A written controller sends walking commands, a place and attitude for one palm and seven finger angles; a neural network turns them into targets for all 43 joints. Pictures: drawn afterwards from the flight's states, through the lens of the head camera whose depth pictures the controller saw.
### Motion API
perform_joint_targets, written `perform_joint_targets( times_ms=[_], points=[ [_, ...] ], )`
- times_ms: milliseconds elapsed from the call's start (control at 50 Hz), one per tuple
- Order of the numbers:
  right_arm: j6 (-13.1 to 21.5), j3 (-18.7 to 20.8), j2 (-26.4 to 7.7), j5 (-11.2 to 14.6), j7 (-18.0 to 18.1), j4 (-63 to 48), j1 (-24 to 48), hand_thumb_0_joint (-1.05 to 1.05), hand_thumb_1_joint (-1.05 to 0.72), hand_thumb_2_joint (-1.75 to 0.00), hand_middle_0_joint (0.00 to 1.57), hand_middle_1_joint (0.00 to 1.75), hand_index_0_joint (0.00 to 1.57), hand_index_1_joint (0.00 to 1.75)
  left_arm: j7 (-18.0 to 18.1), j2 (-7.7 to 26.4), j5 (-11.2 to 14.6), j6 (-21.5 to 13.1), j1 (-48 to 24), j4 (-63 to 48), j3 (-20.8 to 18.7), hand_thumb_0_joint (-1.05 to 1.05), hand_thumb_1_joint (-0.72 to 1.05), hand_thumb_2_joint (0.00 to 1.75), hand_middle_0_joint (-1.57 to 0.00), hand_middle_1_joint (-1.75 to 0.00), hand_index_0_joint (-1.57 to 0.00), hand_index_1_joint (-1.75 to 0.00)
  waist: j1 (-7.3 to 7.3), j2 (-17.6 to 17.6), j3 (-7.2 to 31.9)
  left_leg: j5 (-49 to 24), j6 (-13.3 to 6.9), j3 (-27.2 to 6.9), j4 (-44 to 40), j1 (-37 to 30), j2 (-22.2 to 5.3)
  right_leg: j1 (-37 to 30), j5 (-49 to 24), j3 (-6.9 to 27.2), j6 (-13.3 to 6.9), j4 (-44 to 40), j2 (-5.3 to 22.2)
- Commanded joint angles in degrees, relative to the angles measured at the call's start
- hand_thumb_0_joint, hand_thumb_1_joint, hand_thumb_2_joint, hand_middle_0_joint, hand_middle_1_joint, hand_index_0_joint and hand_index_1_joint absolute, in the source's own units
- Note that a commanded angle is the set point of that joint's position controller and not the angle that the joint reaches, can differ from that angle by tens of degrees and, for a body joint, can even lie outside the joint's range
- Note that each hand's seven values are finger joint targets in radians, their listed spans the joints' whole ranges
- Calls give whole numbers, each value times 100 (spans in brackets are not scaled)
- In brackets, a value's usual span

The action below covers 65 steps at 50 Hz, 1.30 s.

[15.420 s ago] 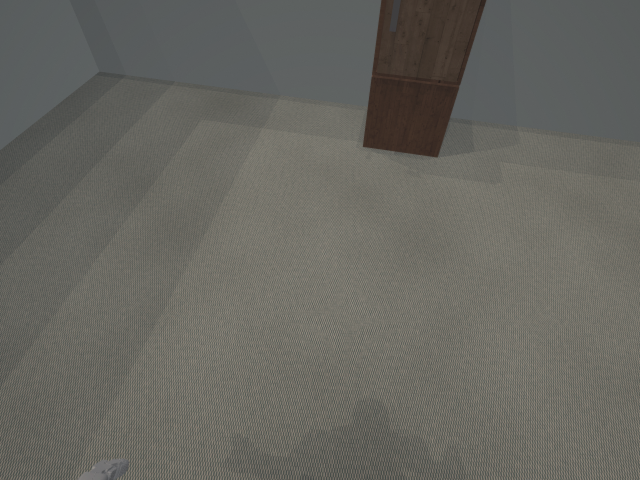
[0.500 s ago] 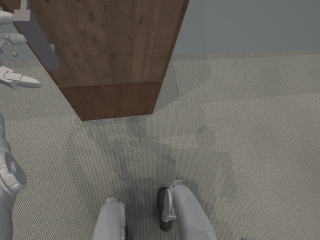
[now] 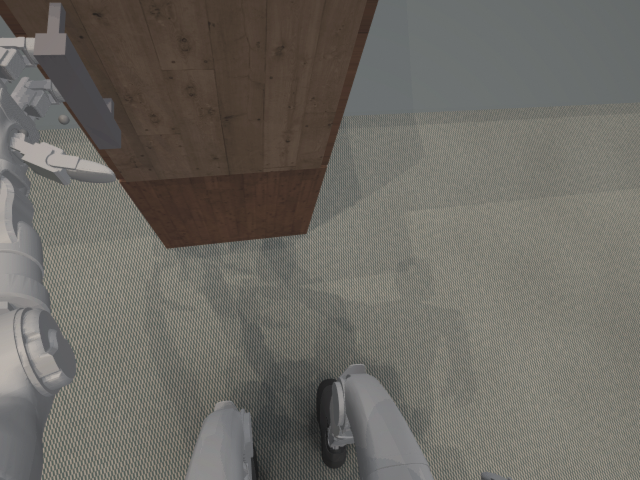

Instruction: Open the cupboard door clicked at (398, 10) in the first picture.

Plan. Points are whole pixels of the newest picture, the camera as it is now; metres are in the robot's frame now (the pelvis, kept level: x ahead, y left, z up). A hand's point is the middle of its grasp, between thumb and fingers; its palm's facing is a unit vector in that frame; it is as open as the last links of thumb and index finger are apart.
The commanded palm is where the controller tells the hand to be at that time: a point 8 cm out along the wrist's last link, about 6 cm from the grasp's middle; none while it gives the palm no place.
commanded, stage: slide the fingers in behind the handle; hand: left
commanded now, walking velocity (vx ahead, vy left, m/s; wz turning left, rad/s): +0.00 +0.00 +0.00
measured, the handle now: (85, 83) +0.57 +0.22 +0.04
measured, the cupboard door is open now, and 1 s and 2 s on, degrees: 0 0 0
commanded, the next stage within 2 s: close the thumb around the handle in 1.02 s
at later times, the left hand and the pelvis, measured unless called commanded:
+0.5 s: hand (107, 115) +0.52 +0.19 +0.04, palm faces +0.06 -1.00 -0.04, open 13.9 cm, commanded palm +0.49 +0.23 +0.04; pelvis +0.00 -0.01 +0.00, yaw +0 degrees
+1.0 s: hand (106, 121) +0.51 +0.19 +0.04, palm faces +0.05 -1.00 -0.03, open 14.1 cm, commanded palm +0.48 +0.23 +0.04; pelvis +0.00 +0.00 +0.00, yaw +1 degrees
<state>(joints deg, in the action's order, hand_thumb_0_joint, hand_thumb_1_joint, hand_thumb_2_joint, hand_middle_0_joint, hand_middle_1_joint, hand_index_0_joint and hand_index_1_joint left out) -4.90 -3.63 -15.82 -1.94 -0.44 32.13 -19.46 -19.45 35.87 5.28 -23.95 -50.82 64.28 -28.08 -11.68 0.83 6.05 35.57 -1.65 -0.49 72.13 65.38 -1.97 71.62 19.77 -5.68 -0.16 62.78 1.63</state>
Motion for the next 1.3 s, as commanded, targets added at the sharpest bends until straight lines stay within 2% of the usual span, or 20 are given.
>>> perform_joint_targets(
  times_ms=[0, 60, 100, 160, 260, 300, 380, 460, 500, 560, 600, 820, 880, 940, 1000, 1060, 1100, 1140, 1160, 1280],
  points=[
    [13, 419, -1130, 1, 57, -156, -1143, 0, -90, -90, 20, 30, 20, 30, 78, 1411, 92, -399, -2131, -1168, -99, 0, -50, 30, -30, -120, -30, -120, 26, 1217, 3273, -3261, 203, -398, -976, -1680, 58, -2431, -1355, 285, -129, -255, -294],
    [16, 434, -1097, -17, 46, -152, -1145, 0, -90, -90, 20, 30, 20, 30, 188, 1083, 67, -413, -2333, -1267, 132, 0, -50, 30, -30, -120, -30, -120, -68, 1280, 3211, -3317, 216, -423, -973, -1792, 57, -2222, -1300, 247, -135, -252, -291],
    [5, 437, -1107, -30, 44, -72, -1169, 0, -90, -90, 20, 30, 20, 30, 271, 1139, 20, -419, -2413, -1161, 103, 0, -50, 30, -30, -120, -30, -120, -76, 1146, 3119, -3188, 233, -445, -986, -1731, 51, -2234, -1227, 243, -120, -272, -292],
    [28, 456, -1061, -54, 13, -105, -1182, 0, -90, -90, 20, 30, 20, 30, 344, 768, 0, -497, -2544, -1370, 381, 0, -50, 30, -30, -120, -30, -120, -131, 1243, 3380, -3401, 232, -447, -930, -1893, 70, -2236, -1380, 251, -138, -235, -291],
    [17, 467, -1042, -64, 3, -59, -1177, 0, -90, -90, 20, 30, 20, 30, 416, 698, 29, -547, -2520, -1409, 391, 0, -50, 30, -30, -120, -30, -120, -102, 1224, 3389, -3395, 236, -434, -985, -1896, 80, -2419, -1478, 255, -148, -281, -292],
    [1, 484, -1033, -65, -18, -68, -1194, 0, -90, -90, 20, 30, 20, 30, 505, 776, 18, -548, -2231, -1391, 242, 0, -50, 30, -30, -120, -30, -120, 32, 1271, 3556, -3619, 288, -436, -998, -2012, 75, -2495, -1546, 244, -145, -263, -288],
    [-24, 422, -998, -56, -17, -125, -1130, 0, -90, -90, 20, 30, 20, 30, 717, 893, -64, -512, -2156, -1007, 114, 0, -50, 30, -30, -120, -30, -120, 15, 788, 2927, -2847, 143, -306, -1072, -1245, 122, -2750, -1453, 319, -127, -315, -284],
    [24, 452, -956, -81, -45, -195, -1126, 0, -90, -90, 20, 30, 20, 30, 792, 706, -146, -698, -2248, -1369, 303, 0, -50, 30, -30, -120, -30, -120, 18, 1012, 3294, -2982, 146, -265, -1059, -1479, 150, -2882, -1622, 366, -142, -289, -273],
    [37, 456, -978, -71, -49, -155, -1132, 0, -90, -90, 20, 30, 20, 30, 769, 715, -81, -693, -2113, -1174, 225, 0, -50, 30, -30, -120, -30, -120, 14, 695, 3242, -2751, 112, -222, -1045, -1258, 154, -3033, -1593, 404, -118, -335, -269],
    [83, 449, -982, -50, -20, -130, -1097, 0, -90, -90, 20, 30, 20, 30, 698, 580, -15, -700, -2369, -1092, 333, 0, -50, 30, -30, -120, -30, -120, -75, 635, 3018, -2324, 61, -189, -1080, -1022, 188, -3011, -1362, 433, -120, -392, -263],
    [96, 460, -985, -61, -4, -99, -1122, 0, -90, -90, 20, 30, 20, 30, 676, 706, -59, -735, -2416, -1220, 291, 0, -50, 30, -30, -120, -30, -120, 8, 931, 3311, -2517, 102, -200, -1075, -1191, 198, -3058, -1486, 445, -128, -333, -240],
    [107, 465, -1004, -56, -17, -87, -1102, 0, -90, -90, 20, 30, 20, 30, 660, 687, 6, -718, -2240, -1128, 240, 0, -50, 30, -30, -120, -30, -120, 14, 737, 3185, -2560, 101, -224, -1067, -1185, 180, -2997, -1472, 413, -124, -342, -256],
    [107, 493, -998, -67, -16, -106, -1127, 0, -90, -90, 20, 30, 20, 30, 667, 614, -7, -783, -2197, -1369, 296, 0, -50, 30, -30, -120, -30, -120, 75, 1011, 3503, -2996, 158, -273, -1070, -1555, 167, -2952, -1677, 380, -144, -282, -247],
    [101, 483, -1009, -59, -27, -79, -1094, 0, -90, -90, 20, 30, 20, 30, 693, 607, 20, -738, -2142, -1212, 274, 0, -50, 30, -30, -120, -30, -120, 32, 784, 3149, -2759, 133, -235, -1079, -1350, 158, -2913, -1538, 388, -121, -347, -256],
    [106, 491, -984, -56, -39, -106, -1077, 0, -90, -90, 20, 30, 20, 30, 686, 387, -8, -780, -2113, -1326, 466, 0, -50, 30, -30, -120, -30, -120, 78, 1063, 3310, -2961, 195, -285, -1118, -1651, 160, -2768, -1495, 338, -144, -309, -258],
    [95, 484, -1012, -64, -23, -92, -1093, 0, -90, -90, 20, 30, 20, 30, 721, 443, 2, -775, -2140, -1200, 415, 0, -50, 30, -30, -120, -30, -120, -4, 729, 3078, -2896, 171, -319, -1122, -1519, 142, -2716, -1453, 310, -139, -324, -275],
    [106, 482, -1002, -66, -14, -24, -1082, 0, -90, -90, 20, 30, 20, 30, 718, 387, -14, -762, -2342, -1085, 469, 0, -50, 30, -30, -120, -30, -120, -45, 875, 2927, -2692, 180, -305, -1116, -1454, 147, -2566, -1276, 313, -124, -344, -252],
    [113, 468, -1021, -81, 3, -26, -1098, 0, -90, -90, 20, 30, 20, 30, 740, 616, -37, -763, -2404, -1031, 303, 0, -39, 35, -31, -121, -31, -121, -30, 704, 3017, -2522, 132, -272, -1086, -1232, 173, -2775, -1290, 370, -118, -337, -248],
    [127, 468, -1027, -84, 8, -69, -1100, 0, -90, -90, 20, 30, 20, 30, 735, 623, -53, -818, -2474, -1203, 333, 0, -33, 37, -31, -122, -31, -122, 5, 900, 3212, -2689, 166, -324, -1092, -1417, 179, -2714, -1330, 341, -149, -268, -254],
    [100, 481, -1011, -84, -21, -40, -1117, 0, -90, -90, 20, 30, 20, 30, 716, 445, -33, -786, -2359, -1046, 440, 0, 0, 52, -34, -125, -34, -125, -11, 917, 3253, -2967, 216, -340, -1041, -1574, 150, -2608, -1434, 312, -135, -263, -258]
  ],
)
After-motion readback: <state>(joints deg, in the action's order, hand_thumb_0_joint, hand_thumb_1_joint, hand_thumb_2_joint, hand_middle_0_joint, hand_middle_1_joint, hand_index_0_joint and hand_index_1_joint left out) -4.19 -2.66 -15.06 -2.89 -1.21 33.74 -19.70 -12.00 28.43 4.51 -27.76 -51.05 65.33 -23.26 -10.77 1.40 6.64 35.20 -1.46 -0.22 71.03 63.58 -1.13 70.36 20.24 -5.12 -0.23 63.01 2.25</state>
